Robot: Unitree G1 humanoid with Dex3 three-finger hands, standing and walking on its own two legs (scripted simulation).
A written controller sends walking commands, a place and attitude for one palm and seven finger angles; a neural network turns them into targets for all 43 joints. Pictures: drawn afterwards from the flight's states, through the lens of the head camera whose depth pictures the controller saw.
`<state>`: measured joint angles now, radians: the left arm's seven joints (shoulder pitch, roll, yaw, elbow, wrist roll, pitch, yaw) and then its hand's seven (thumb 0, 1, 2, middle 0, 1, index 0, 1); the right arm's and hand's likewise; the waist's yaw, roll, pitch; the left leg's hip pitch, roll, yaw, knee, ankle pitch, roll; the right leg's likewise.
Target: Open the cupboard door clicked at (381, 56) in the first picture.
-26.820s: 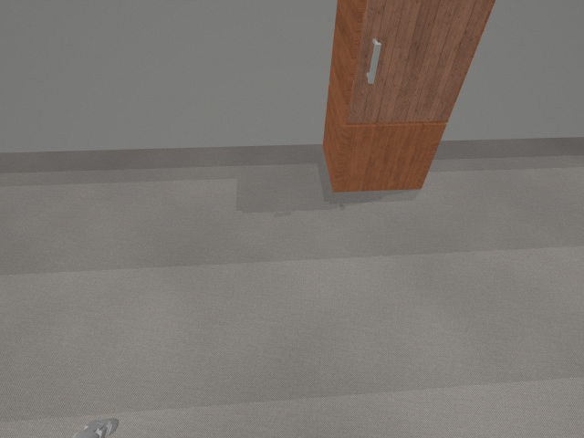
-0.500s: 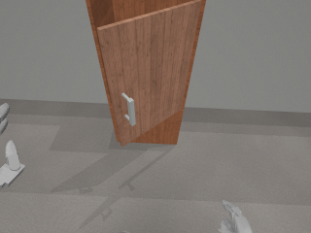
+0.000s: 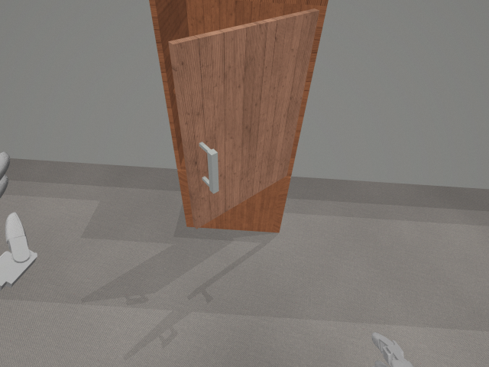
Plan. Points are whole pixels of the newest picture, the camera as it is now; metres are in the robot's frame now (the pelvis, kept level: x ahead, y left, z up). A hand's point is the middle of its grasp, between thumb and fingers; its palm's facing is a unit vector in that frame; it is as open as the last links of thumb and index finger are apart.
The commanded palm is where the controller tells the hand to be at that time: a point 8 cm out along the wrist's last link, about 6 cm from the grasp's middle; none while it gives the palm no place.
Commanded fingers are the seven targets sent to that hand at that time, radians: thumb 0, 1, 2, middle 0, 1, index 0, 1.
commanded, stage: stop stepping back and stand still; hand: left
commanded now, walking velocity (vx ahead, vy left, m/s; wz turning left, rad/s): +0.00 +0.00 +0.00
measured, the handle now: (208, 168) +0.61 +0.12 -0.06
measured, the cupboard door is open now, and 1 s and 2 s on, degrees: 42 42 42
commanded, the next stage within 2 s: let the arm hang, fingers relaxed in 0.08 s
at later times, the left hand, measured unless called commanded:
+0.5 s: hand out of the picture +0.07 +0.16 -0.15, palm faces +0.03 -0.98 -0.17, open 7.1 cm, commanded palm none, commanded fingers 0.00 0.90 0.90 -0.20 -0.30 -0.20 -0.30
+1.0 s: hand out of the picture +0.04 +0.24 -0.14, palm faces +0.03 -0.95 -0.32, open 7.4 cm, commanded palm none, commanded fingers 0.00 0.90 0.90 -0.20 -0.30 -0.20 -0.30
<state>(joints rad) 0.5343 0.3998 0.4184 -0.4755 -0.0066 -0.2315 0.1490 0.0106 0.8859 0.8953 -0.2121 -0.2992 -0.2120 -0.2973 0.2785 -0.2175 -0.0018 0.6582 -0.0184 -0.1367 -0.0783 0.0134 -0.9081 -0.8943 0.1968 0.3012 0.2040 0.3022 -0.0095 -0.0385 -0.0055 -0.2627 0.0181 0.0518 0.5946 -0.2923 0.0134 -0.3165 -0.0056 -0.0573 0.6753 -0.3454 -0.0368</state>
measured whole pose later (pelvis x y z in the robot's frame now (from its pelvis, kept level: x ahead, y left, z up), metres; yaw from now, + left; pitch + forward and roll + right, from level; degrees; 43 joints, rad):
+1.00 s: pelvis -0.01 +0.01 +0.02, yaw +2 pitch -2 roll +0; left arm 0.16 0.27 0.02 1.13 0.01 0.00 0.01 0.00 0.91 0.90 -0.20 -0.30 -0.20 -0.29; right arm 0.22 -0.23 0.00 1.13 -0.03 0.01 0.00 0.00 -0.91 -0.89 0.20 0.30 0.20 0.30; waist -0.01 0.03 0.05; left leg -0.16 0.01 0.05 0.37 -0.18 0.00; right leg -0.18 -0.01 -0.08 0.37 -0.16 -0.02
